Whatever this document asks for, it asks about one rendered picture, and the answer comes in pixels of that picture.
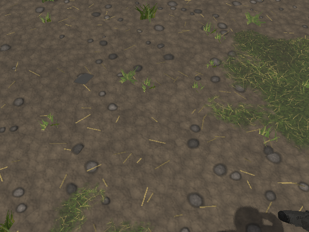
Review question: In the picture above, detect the robot right hand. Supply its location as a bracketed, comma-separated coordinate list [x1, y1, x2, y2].
[278, 210, 309, 232]

